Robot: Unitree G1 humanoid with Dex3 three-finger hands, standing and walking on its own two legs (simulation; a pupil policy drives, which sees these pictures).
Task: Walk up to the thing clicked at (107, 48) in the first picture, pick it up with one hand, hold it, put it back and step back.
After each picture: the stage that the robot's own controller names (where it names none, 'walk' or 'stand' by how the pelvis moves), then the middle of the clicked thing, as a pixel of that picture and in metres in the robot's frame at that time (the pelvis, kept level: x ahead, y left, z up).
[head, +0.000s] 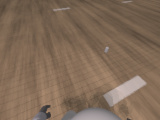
stand; (106, 49) +1.51 -0.37 -0.72
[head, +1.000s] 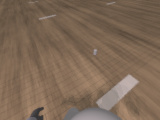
walk; (95, 52) +1.42 +0.00 -0.69
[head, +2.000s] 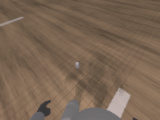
walk; (77, 65) +0.90 +0.26 -0.71
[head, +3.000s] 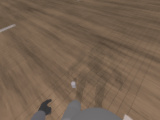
walk; (73, 84) +0.51 +0.27 -0.72
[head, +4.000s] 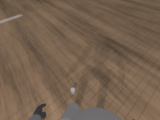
stand; (73, 90) +0.37 +0.22 -0.70
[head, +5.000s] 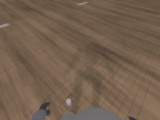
stand; (68, 102) +0.30 +0.21 -0.72
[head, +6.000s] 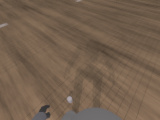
stand; (69, 99) +0.30 +0.22 -0.72
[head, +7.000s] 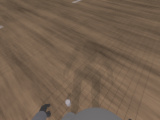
stand; (68, 102) +0.27 +0.24 -0.72
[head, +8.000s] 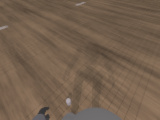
stand; (68, 101) +0.30 +0.23 -0.73
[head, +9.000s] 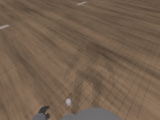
stand; (68, 102) +0.29 +0.23 -0.73
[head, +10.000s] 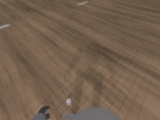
go down; (68, 102) +0.30 +0.22 -0.73
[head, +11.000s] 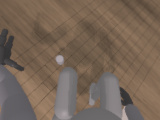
go down; (60, 60) +0.40 +0.23 -0.32
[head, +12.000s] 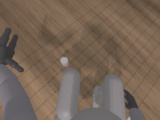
approach; (64, 61) +0.40 +0.23 -0.31
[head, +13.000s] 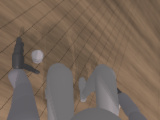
close in; (37, 57) +0.39 +0.26 -0.22
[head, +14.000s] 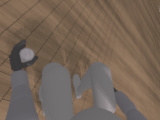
close; (26, 56) +0.39 +0.27 -0.22
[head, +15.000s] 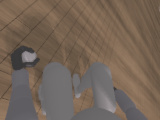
lift; (28, 57) +0.37 +0.26 -0.23
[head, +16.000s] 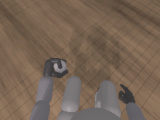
lift; (61, 68) +0.32 +0.20 -0.02
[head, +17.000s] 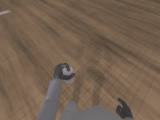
hold; (68, 75) +0.31 +0.15 -0.01
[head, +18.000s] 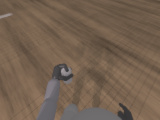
hold; (67, 75) +0.31 +0.17 -0.01
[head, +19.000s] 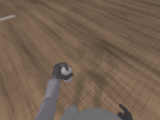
hold; (66, 74) +0.32 +0.17 +0.00
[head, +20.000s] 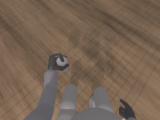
crouch; (63, 64) +0.38 +0.19 -0.07
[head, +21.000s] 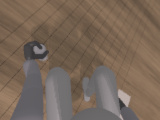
lower; (41, 53) +0.42 +0.25 -0.19
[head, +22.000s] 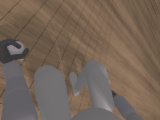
lower; (17, 51) +0.42 +0.28 -0.23
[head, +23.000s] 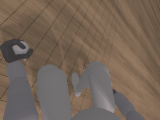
lower; (22, 51) +0.41 +0.28 -0.23
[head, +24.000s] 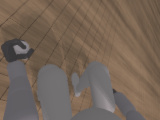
lower; (22, 51) +0.41 +0.28 -0.23
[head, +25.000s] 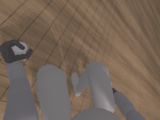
lower; (21, 51) +0.41 +0.28 -0.22
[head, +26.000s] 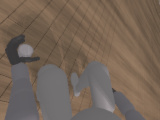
open; (25, 53) +0.40 +0.26 -0.23
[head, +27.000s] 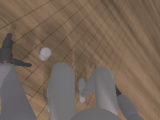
stand; (45, 54) +0.40 +0.24 -0.24
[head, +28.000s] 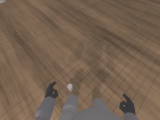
stand; (70, 87) +0.36 +0.19 -0.60
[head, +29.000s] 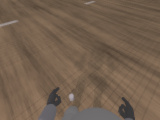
stand; (71, 97) +0.36 +0.18 -0.66
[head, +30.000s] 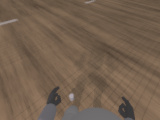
stand; (71, 97) +0.36 +0.18 -0.66
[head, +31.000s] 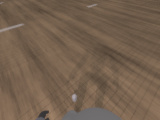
stand; (74, 97) +0.37 +0.18 -0.72
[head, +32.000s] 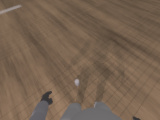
walk; (77, 82) +0.44 +0.16 -0.69
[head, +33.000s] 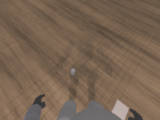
walk; (73, 71) +0.59 +0.18 -0.71
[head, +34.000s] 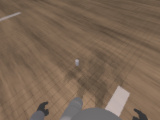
walk; (77, 62) +0.88 +0.28 -0.70
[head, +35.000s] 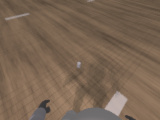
stand; (78, 64) +0.95 +0.19 -0.72
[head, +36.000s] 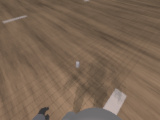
stand; (77, 64) +0.96 +0.22 -0.73
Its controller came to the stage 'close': yes
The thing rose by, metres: 0.72
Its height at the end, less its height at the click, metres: +0.00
